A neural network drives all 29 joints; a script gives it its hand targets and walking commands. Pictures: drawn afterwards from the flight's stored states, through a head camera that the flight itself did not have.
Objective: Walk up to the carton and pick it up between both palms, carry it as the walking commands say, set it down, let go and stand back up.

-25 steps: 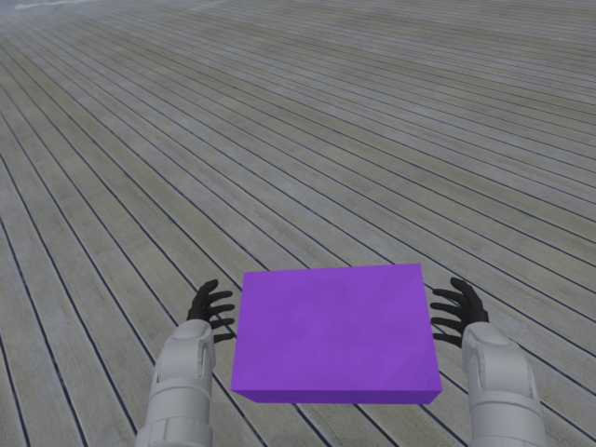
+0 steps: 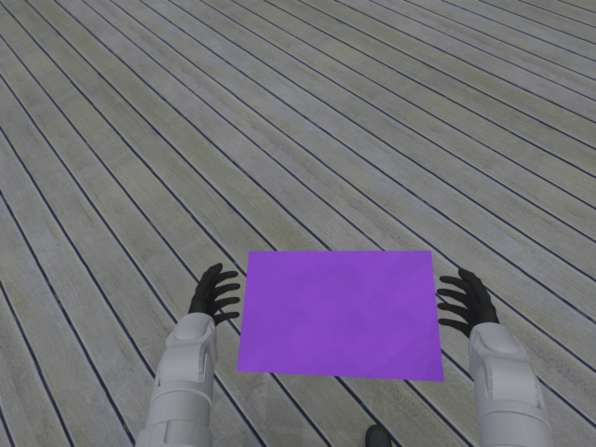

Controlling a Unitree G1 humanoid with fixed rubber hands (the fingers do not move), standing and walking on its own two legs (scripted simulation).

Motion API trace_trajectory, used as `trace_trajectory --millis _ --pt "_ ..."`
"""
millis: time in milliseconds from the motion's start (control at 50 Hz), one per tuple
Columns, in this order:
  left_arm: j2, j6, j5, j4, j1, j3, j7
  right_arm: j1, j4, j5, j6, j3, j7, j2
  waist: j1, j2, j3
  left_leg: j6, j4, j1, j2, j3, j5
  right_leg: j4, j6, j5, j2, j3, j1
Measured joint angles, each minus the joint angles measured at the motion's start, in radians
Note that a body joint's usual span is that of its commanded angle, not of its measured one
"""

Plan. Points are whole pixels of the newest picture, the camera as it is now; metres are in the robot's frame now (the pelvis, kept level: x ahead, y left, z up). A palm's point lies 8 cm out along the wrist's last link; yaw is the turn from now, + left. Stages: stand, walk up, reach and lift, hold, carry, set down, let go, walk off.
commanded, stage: set down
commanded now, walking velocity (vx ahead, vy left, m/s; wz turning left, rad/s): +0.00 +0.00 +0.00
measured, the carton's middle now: (338, 316) +0.33 -0.05 -0.15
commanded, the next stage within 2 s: none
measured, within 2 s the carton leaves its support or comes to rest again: neither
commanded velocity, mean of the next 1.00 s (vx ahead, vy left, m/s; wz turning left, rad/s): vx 0.00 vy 0.00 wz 0.00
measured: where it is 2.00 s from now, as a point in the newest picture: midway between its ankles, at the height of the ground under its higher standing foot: outside the picture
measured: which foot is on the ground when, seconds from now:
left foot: down 0.00-1.00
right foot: down 0.00-1.00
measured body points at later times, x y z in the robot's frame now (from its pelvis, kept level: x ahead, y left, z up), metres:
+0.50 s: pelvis -0.06 -0.01 -0.07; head +0.13 -0.05 +0.33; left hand +0.35 +0.12 -0.15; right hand +0.30 -0.26 -0.15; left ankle -0.05 +0.13 -0.74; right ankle +0.06 -0.15 -0.74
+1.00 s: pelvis -0.09 +0.01 -0.15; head +0.14 -0.03 +0.24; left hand +0.37 +0.14 -0.24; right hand +0.33 -0.24 -0.23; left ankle -0.05 +0.13 -0.74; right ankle +0.06 -0.15 -0.74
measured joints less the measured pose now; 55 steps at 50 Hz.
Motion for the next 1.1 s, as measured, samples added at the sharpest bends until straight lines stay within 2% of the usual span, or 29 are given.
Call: trace_trajectory --millis 220,340,460,540,660,740,820,920,980,1020,1100 --pt "-0.006 -0.072 -0.007 0.036 -0.088 0.024 0.013 -0.087 0.03 -0.006 -0.066 -0.052 0.021 -0.013 -0.009 0.005 -0.039 -0.002 0.183 -0.328 -0.031 -0.001 -0.029 0.168 0.01 -0.024 -0.012 0.048 -0.322" --pt "-0.004 -0.085 -0.021 0.022 -0.162 0.038 0.023 -0.165 0.03 0.021 -0.082 -0.066 0.023 -0.036 0.004 -0.005 -0.077 -0.013 0.319 -0.538 -0.033 0.011 -0.057 0.302 0.006 -0.043 -0.005 0.067 -0.54" --pt "0.004 -0.058 -0.031 0.039 -0.253 0.087 0.034 -0.275 0.04 0.014 -0.038 -0.087 0.014 -0.038 0.025 -0.005 -0.099 -0.022 0.447 -0.679 -0.029 0.024 -0.094 0.434 -0.001 -0.071 0.007 0.084 -0.694" --pt "0.028 -0.029 -0.027 0.084 -0.326 0.124 0.069 -0.354 0.074 -0.015 -0.006 -0.106 0.014 -0.022 0.039 -0.004 -0.112 -0.019 0.526 -0.751 -0.024 0.033 -0.123 0.515 -0.004 -0.091 0.018 0.095 -0.776" --pt "0.059 -0.026 -0.036 0.153 -0.415 0.127 0.195 -0.41 0.084 -0.038 0.019 -0.092 0.002 -0.002 0.05 0.002 -0.145 -0.016 0.637 -0.865 -0.026 0.033 -0.162 0.631 -0.008 -0.126 0.024 0.101 -0.899" --pt "0.067 -0.037 -0.053 0.201 -0.448 0.11 0.258 -0.423 0.094 -0.05 0.025 -0.092 -0.012 0.0 0.056 0.012 -0.184 -0.033 0.698 -0.945 -0.03 0.024 -0.182 0.686 -0.007 -0.143 0.025 0.097 -0.977" --pt "0.076 -0.047 -0.065 0.248 -0.465 0.094 0.245 -0.429 0.099 -0.046 0.035 -0.089 -0.027 -0.018 0.061 0.015 -0.208 -0.034 0.738 -1.011 -0.035 0.025 -0.189 0.712 0.001 -0.143 0.024 0.101 -1.037" --pt "0.084 -0.035 -0.09 0.236 -0.456 0.069 0.161 -0.464 0.133 -0.022 0.031 -0.103 -0.018 -0.068 0.066 0.026 -0.226 -0.023 0.806 -1.099 -0.048 0.025 -0.202 0.757 0.016 -0.146 0.016 0.105 -1.112" --pt "0.091 -0.016 -0.1 0.208 -0.468 0.064 0.134 -0.506 0.177 -0.03 0.012 -0.124 0.004 -0.09 0.052 0.029 -0.224 -0.017 0.848 -1.15 -0.061 0.026 -0.209 0.792 0.021 -0.156 0.012 0.112 -1.157" --pt "0.094 -0.002 -0.099 0.196 -0.491 0.064 0.142 -0.53 0.197 -0.027 0.002 -0.132 0.018 -0.103 0.035 0.028 -0.214 -0.014 0.87 -1.18 -0.071 0.023 -0.211 0.814 0.023 -0.161 0.017 0.123 -1.182" --pt "0.094 0.016 -0.094 0.191 -0.544 0.046 0.215 -0.548 0.208 -0.01 -0.007 -0.139 0.043 -0.117 -0.004 0.021 -0.203 -0.012 0.903 -1.226 -0.093 0.02 -0.215 0.858 0.018 -0.183 0.021 0.142 -1.226"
